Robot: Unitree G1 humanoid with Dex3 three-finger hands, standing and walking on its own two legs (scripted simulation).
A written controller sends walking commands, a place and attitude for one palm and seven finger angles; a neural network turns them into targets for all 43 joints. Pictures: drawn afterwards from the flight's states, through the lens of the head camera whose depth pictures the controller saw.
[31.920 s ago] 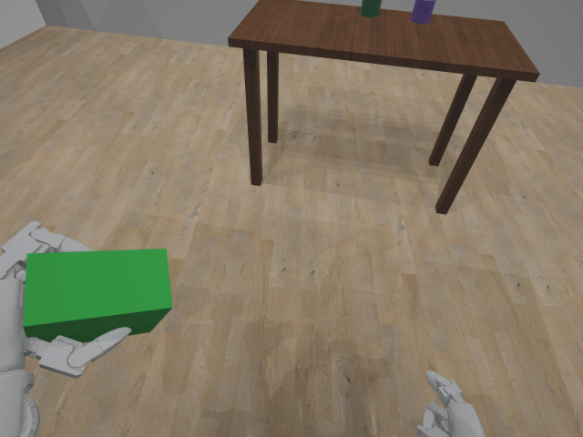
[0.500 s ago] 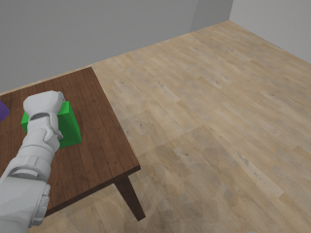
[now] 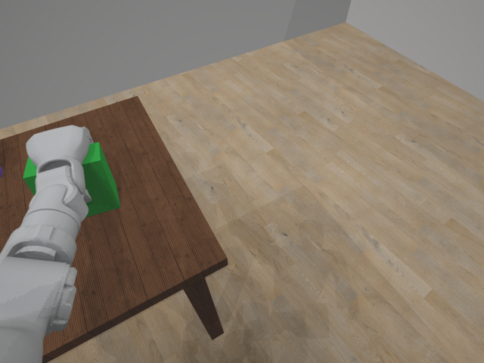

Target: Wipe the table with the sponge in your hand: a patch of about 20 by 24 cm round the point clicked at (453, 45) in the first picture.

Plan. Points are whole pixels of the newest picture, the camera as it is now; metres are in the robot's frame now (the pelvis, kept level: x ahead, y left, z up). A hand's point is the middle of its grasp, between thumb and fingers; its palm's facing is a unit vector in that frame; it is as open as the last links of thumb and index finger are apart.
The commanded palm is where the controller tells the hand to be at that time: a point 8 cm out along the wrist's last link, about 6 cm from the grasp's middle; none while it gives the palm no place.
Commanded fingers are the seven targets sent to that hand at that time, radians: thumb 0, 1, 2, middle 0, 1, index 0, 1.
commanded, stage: wipe back along the third lane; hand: left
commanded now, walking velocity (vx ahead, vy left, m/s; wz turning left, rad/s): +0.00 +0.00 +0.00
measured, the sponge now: (80, 191) +0.42 +0.30 +0.03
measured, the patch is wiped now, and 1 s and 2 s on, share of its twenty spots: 1.00 1.00 1.00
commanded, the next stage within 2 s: slide back across to the middle lane in 1.56 s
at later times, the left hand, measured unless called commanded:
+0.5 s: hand (70, 181) +0.41 +0.30 +0.08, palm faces +0.05 -0.02 -1.00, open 10.5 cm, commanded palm +0.35 +0.27 +0.10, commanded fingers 0.00 0.10 1.30 -1.20 -1.60 -1.20 -1.60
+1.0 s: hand (76, 206) +0.36 +0.27 +0.08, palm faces +0.08 -0.05 -1.00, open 10.5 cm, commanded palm +0.30 +0.24 +0.10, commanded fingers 0.00 0.10 1.30 -1.20 -1.60 -1.20 -1.60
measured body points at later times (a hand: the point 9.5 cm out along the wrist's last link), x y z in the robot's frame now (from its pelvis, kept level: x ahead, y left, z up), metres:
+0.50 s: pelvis +0.03 +0.05 +0.01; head +0.03 +0.04 +0.46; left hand +0.40 +0.29 +0.13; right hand +0.20 -0.18 -0.10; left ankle +0.02 +0.13 -0.72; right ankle -0.01 -0.08 -0.72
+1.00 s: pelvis +0.04 +0.05 +0.01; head +0.03 +0.02 +0.46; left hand +0.35 +0.27 +0.13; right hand +0.28 -0.14 -0.07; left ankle +0.02 +0.13 -0.72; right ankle -0.01 -0.08 -0.72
